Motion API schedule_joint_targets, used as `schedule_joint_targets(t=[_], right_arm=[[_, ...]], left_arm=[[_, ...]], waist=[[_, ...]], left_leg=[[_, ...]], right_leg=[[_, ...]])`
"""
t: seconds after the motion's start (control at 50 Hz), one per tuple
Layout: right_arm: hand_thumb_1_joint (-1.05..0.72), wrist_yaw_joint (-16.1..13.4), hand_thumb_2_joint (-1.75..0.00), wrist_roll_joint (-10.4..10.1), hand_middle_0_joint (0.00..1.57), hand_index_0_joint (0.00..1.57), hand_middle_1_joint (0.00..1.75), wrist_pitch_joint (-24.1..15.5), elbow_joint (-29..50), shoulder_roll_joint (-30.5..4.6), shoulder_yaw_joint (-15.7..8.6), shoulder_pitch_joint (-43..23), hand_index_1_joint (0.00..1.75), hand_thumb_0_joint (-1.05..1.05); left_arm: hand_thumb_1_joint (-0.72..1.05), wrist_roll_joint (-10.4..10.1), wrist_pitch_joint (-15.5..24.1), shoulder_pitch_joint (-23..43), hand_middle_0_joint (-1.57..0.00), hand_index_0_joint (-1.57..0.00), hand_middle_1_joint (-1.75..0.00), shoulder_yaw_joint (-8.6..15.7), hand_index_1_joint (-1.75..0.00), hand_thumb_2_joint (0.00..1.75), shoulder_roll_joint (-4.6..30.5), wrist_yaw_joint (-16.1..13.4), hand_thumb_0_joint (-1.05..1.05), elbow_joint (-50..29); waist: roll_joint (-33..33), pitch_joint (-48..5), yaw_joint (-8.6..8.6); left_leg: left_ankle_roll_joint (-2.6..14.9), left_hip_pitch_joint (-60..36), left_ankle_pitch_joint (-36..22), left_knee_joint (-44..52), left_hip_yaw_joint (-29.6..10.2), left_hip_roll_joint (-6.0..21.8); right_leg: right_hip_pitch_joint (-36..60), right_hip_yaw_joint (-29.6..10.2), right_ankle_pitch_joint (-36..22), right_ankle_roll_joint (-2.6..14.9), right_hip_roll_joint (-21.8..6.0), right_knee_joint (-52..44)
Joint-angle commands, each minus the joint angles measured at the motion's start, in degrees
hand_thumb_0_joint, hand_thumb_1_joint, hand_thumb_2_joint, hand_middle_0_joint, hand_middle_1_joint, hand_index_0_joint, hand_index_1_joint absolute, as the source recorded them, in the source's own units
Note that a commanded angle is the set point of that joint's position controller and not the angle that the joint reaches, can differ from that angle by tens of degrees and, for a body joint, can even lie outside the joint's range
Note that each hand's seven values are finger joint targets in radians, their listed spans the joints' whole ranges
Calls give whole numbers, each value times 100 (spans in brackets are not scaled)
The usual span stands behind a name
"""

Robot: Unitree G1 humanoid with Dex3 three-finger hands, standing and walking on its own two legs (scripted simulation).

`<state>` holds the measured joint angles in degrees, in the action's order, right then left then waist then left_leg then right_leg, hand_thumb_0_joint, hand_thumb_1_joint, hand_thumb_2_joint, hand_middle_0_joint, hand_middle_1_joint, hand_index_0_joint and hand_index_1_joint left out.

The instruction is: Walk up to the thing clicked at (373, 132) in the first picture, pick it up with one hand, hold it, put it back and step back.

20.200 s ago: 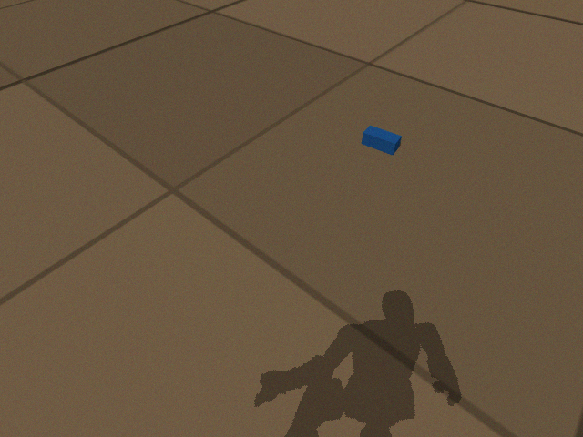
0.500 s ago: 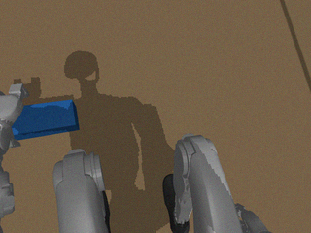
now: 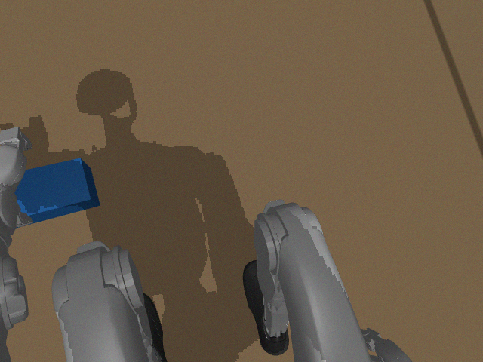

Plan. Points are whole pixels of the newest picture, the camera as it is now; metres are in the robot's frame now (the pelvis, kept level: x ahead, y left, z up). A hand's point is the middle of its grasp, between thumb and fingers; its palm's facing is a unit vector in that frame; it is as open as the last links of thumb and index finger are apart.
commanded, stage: approach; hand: left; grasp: from above
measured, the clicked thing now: (38, 195) +0.44 +0.32 -0.28
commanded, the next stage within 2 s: close in in 0.02 s
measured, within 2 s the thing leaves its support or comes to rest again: neither
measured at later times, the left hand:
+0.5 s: hand (20, 198) +0.42 +0.32 -0.20, palm faces -0.45 -0.13 -0.88, open 14.0 cm
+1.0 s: hand (31, 199) +0.43 +0.32 -0.25, palm faces -0.45 -0.16 -0.88, open 14.3 cm
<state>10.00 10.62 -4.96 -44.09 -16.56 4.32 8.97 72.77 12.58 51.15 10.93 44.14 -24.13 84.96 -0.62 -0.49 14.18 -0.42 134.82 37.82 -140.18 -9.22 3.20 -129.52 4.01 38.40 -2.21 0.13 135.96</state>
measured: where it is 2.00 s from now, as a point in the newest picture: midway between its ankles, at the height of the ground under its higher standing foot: (213, 341)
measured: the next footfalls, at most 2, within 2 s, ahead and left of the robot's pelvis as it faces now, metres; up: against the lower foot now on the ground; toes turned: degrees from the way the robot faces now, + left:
none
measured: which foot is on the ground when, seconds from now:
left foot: down 0.00-1.00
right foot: down 0.00-1.00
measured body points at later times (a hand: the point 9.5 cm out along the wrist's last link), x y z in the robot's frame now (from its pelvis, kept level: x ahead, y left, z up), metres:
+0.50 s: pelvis +0.00 +0.00 -0.01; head +0.23 +0.10 +0.37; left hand +0.44 +0.32 -0.15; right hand +0.09 -0.27 -0.10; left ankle +0.08 +0.13 -0.28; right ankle +0.10 -0.13 -0.28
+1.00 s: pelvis +0.01 +0.01 -0.03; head +0.26 +0.10 +0.33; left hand +0.45 +0.32 -0.20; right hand +0.05 -0.26 -0.11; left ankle +0.08 +0.13 -0.28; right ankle +0.10 -0.13 -0.28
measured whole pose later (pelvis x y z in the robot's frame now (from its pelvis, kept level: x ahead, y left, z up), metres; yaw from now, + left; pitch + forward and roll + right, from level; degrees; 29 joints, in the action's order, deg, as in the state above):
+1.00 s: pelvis +0.01 +0.01 -0.03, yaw -4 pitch +28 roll -11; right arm 14.4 18.0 -9.2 -44.7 -16.4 9.4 5.9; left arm 76.3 17.8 51.0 14.9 52.5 -33.9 95.6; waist -5.3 4.5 17.4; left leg -0.9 136.8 41.2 -148.2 -13.5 2.8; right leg -130.0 6.7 40.4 -3.2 1.5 141.0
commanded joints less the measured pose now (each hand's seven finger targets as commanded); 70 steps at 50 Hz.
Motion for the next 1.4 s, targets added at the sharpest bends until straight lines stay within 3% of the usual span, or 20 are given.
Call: schedule_joint_targets(t=[0.0, 0.08, 0.12, 0.18, 0.3, 0.36, 0.4, 0.44, 0.48, 0.54, 0.6, 0.68, 0.74, 0.78, 0.84, 0.9, 1.02, 1.12, 1.24, 1.38], right_arm=[[-90, -105, -90, -28, 20, 20, 30, -63, 187, -1347, -525, 816, 30, 0], [-90, -128, -90, -51, 20, 20, 30, -31, 8, -1386, -695, 1082, 30, 0], [-90, -135, -90, -113, 20, 20, 30, -19, -91, -1322, -694, 1087, 30, 0], [-90, -149, -90, -112, 20, 20, 30, 14, -90, -1361, -618, 1013, 30, 0], [-89, -135, -90, 8, 20, 20, 30, 21, -24, -1419, -450, 745, 30, 0], [-89, -75, -90, 142, 20, 20, 30, -22, -33, -1466, -379, 677, 30, 0], [-89, -35, -90, 212, 20, 20, 30, -91, 63, -1459, -328, 532, 30, 0], [-89, -18, -90, 284, 20, 20, 30, -119, 1, -1572, -316, 608, 30, 0], [-89, 27, -90, 392, 20, 20, 30, -190, 36, -1545, -289, 516, 30, 0], [-89, 98, -90, 494, 20, 20, 30, -294, -16, -1581, -220, 599, 30, 0], [-89, 145, -90, 578, 20, 20, 30, -356, -53, -1559, -104, 703, 30, 0], [-89, 245, -90, 657, 20, 20, 30, -444, -51, -1628, -66, 741, 30, 0], [-89, 295, -90, 657, 20, 20, 30, -503, -21, -1706, -59, 694, 30, 0], [-89, 291, -90, 627, 20, 20, 30, -451, -27, -1745, -97, 715, 30, 0], [-89, 355, -90, 666, 20, 20, 30, -416, -37, -1649, -13, 708, 30, 0], [-89, 340, -90, 676, 20, 20, 30, -410, -65, -1744, -16, 727, 30, 0], [-89, 396, -90, 771, 20, 20, 30, -514, -39, -1743, 114, 575, 30, 0], [-88, 425, -90, 828, 20, 20, 30, -597, -90, -1821, 125, 453, 30, 0], [-89, 490, -90, 821, 20, 20, 30, -688, -35, -1824, 238, 422, 30, 0], [-89, 510, -90, 779, 20, 20, 30, -766, 30, -1894, 288, 230, 30, 0]], left_arm=[[-59, -241, 185, 1425, -6, -5, -104, 47, -105, 104, 1727, 19, 0, -1134], [-59, -257, 425, 1554, -8, -6, -107, -215, -109, 112, 1328, 151, 0, -1537], [-58, -271, 500, 1765, -7, -6, -104, -581, -105, 106, 904, 167, 0, -1651], [-57, -113, 506, 1564, -7, -6, -103, -633, -103, 103, 914, 53, 0, -792], [-52, 282, 586, 1842, -8, -8, -109, -262, -109, 108, 1435, -444, 0, -451], [-56, 469, 531, 1927, -6, -5, -101, -65, -102, 103, 1706, -716, 0, -57], [-57, 494, 481, 1859, -6, -4, -100, -175, -101, 103, 1500, -851, 0, 404], [-57, 525, 474, 1903, -6, -4, -99, 183, -101, 104, 1980, -1015, 0, 315], [-56, 575, 419, 1914, -6, -4, -99, 91, -101, 103, 1918, -1083, 0, 418], [-56, 461, 389, 1977, -6, -4, -99, 136, -100, 103, 1942, -1112, 0, 461], [-56, 373, 376, 1810, -6, -4, -99, 328, -100, 102, 2249, -1105, 0, 372], [-57, 265, 374, 1581, -6, -4, -98, 252, -100, 102, 2183, -1013, 0, 364], [-56, 197, 414, 1484, -6, -4, -98, 315, -99, 101, 2382, -997, 0, 244], [-58, 138, 437, 1061, -6, -3, -96, 562, -98, 103, 2496, -1064, 0, 117], [-57, 194, 450, 1121, -6, -3, -95, 441, -97, 102, 2341, -1086, 0, 328], [-57, 215, 499, 1143, -6, -3, -95, 554, -97, 103, 2455, -1175, 0, 296], [-55, 324, 566, 1464, -7, -5, -97, 224, -99, 105, 2249, -1251, 0, 629], [-34, 372, 578, 1466, -20, -19, -99, 136, -100, 102, 2251, -1405, 0, 631], [-33, 336, 431, 1389, -20, -20, -96, 24, -96, 96, 2156, -1477, 0, 931], [-28, 190, 364, 1488, -24, -24, -96, -111, -95, 93, 2127, -1456, 0, 1073]], waist=[[1418, -3947, -214], [1439, -4053, -30], [1660, -4015, -46], [1384, -3503, -8], [1687, -3447, -76], [1846, -3385, 59], [1613, -3160, 157], [1781, -3311, 122], [1903, -3340, 173], [1815, -3302, 381], [1844, -3486, 316], [2022, -3495, 359], [2052, -3426, 271], [2059, -3618, 73], [1911, -3399, 230], [1910, -3369, 243], [1900, -2868, 503], [2061, -2952, 486], [2062, -2866, 562], [1828, -2558, 583]], left_leg=[[218, -2643, -537, 1338, 718, -268], [178, -2869, -702, 1283, 657, -247], [120, -3166, -643, 1397, 598, -243], [115, -2968, -576, 1386, 545, -244], [103, -3092, -703, 1427, 549, -263], [108, -3163, -749, 1377, 532, -265], [130, -2900, -549, 1307, 547, -265], [138, -2993, -651, 1269, 525, -258], [132, -2971, -583, 1176, 550, -243], [162, -2788, -633, 964, 542, -231], [161, -2772, -809, 840, 528, -218], [126, -2894, -946, 755, 490, -193], [109, -2806, -899, 707, 474, -170], [110, -2798, -1074, 739, 471, -165], [128, -2597, -1059, 640, 437, -143], [123, -2654, -1084, 640, 386, -134], [102, -2617, -675, 631, 333, -135], [73, -2787, -703, 710, 286, -126], [78, -2764, -971, 617, 274, -110], [119, -2397, -505, 705, 202, -110]], right_leg=[[2114, 378, -836, 359, 184, -1511], [2057, 441, -1043, 355, 176, -1560], [1682, 529, -941, 404, 175, -1499], [1459, 618, -845, 414, 193, -1433], [1367, 682, -924, 397, 190, -1265], [1283, 735, -979, 368, 184, -1104], [1223, 714, -849, 367, 218, -1158], [1308, 737, -912, 328, 210, -1091], [1291, 711, -881, 334, 228, -1053], [1439, 700, -1023, 286, 238, -1020], [1710, 700, -1205, 272, 249, -988], [1795, 754, -1350, 284, 278, -837], [1822, 768, -1323, 316, 308, -826], [2028, 776, -1481, 326, 332, -837], [1943, 789, -1541, 312, 355, -755], [1945, 829, -1554, 300, 369, -772], [1600, 967, -1177, 267, 366, -728], [1588, 1043, -1164, 266, 386, -703], [1738, 1021, -1488, 258, 397, -676], [1602, 1045, -1052, 285, 421, -794]])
